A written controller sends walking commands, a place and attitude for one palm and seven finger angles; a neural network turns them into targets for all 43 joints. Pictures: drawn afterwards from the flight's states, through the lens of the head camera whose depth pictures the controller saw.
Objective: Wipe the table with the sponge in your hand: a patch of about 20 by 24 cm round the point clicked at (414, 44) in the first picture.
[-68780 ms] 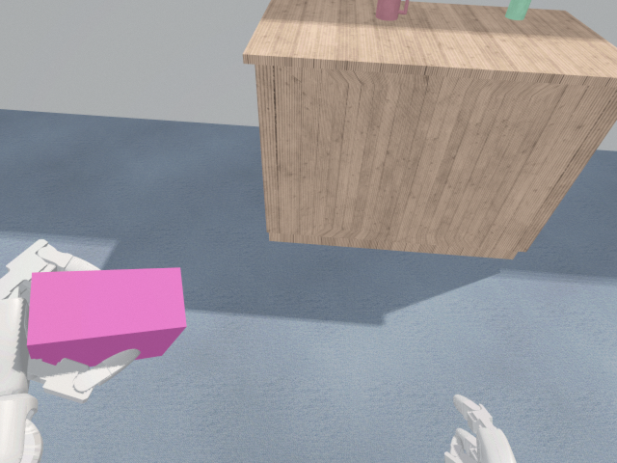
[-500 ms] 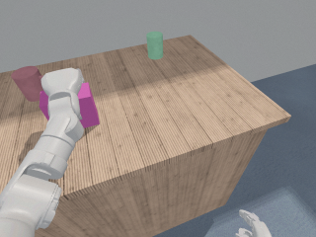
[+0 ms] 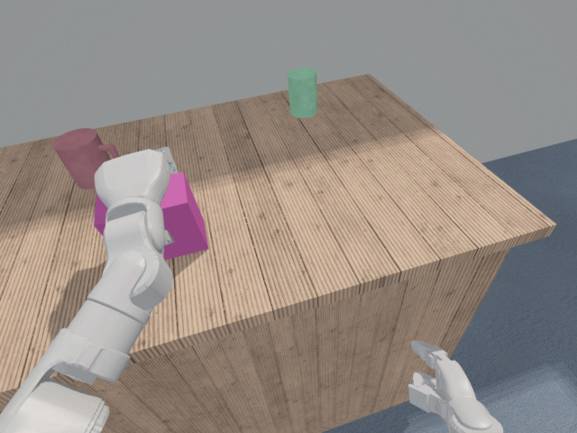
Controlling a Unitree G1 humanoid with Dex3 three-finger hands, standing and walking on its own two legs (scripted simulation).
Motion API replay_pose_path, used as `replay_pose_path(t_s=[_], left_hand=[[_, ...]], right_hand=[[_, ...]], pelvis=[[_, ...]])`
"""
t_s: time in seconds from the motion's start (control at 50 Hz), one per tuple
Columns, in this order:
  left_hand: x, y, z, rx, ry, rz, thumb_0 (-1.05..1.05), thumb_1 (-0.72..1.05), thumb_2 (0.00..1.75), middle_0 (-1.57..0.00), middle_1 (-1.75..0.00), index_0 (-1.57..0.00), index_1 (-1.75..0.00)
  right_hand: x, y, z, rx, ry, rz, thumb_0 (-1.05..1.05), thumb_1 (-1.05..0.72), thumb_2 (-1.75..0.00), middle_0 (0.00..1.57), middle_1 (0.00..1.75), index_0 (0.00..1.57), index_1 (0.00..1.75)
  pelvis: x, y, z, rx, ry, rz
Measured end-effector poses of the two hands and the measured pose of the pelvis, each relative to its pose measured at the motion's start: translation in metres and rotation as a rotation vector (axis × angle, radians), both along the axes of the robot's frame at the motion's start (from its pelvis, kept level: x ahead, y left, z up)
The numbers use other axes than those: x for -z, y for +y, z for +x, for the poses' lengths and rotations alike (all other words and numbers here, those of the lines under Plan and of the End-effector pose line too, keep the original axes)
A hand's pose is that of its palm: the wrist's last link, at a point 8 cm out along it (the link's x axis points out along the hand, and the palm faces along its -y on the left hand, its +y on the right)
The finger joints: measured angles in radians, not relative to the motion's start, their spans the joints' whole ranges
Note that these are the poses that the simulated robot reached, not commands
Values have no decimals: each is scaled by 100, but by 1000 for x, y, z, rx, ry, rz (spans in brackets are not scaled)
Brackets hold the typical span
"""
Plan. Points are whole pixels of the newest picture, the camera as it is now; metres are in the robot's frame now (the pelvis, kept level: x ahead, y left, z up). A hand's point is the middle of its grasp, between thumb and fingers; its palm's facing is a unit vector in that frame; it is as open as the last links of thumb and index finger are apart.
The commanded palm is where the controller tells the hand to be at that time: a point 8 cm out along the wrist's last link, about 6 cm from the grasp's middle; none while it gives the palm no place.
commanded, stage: wipe back along the third lane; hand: left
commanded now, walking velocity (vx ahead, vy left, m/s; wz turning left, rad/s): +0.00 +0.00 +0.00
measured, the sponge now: (161, 230) +0.36 +0.25 +0.11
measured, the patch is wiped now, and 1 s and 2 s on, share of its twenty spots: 1.00 1.00 1.00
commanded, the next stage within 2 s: slide back across to the middle lane in 0.56 s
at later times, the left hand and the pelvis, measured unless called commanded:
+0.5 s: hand (157, 230) +0.31 +0.21 +0.17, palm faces +0.25 -0.10 -0.96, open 10.2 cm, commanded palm +0.25 +0.19 +0.18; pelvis -0.02 -0.02 +0.00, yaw -2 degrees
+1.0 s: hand (155, 239) +0.29 +0.21 +0.17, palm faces +0.22 -0.14 -0.96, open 10.1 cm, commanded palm +0.23 +0.23 +0.21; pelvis -0.02 -0.04 +0.00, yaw -3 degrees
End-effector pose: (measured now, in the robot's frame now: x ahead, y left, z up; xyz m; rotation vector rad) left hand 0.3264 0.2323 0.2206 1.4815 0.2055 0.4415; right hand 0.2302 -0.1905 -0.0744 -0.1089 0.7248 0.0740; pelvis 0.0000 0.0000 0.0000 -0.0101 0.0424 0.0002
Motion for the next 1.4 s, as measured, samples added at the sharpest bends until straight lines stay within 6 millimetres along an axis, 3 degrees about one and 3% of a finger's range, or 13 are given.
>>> replay_pose_path(t_s=[0.36, 0.66, 0.78, 1.06, 1.22, 1.4], left_hand=[[1, -17, -38, 28, -67, -45, 1, -47, 102, -59, -146, -67, -139], [2, -32, -67, 31, -117, -75, 2, -45, 103, -56, -145, -67, -137], [3, -34, -69, 29, -107, -82, 2, -45, 103, -57, -145, -68, -136], [-3, -24, -73, 45, -60, -105, 1, -48, 104, -61, -141, -72, -132], [-6, -5, -84, -6, -9, -70, 1, -49, 104, -64, -139, -75, -130], [-6, 17, -95, -50, 57, -52, 0, -51, 105, -67, -135, -74, -132]], right_hand=[[-1, -33, -25, 62, -2, -20, 1, -91, -90, 20, 30, 20, 30], [-8, -41, -23, 66, -46, 0, 1, -91, -90, 20, 30, 20, 30], [-9, -43, -21, 62, -51, -7, 1, -91, -90, 20, 30, 20, 30], [-5, -68, -31, 106, -48, -44, 1, -91, -90, 20, 30, 20, 30], [1, -83, -42, 124, -32, -76, 1, -91, -90, 20, 30, 20, 30], [6, -83, -52, 113, -37, -90, 1, -91, -90, 20, 30, 20, 30]], pelvis=[[1, -12, -13, 25, -32, 8], [1, -24, -20, 30, -54, 13], [1, -30, -22, 31, -59, 17], [3, -41, -22, 56, -66, 25], [3, -45, -28, 49, -72, 27], [4, -47, -38, 29, -82, 25]])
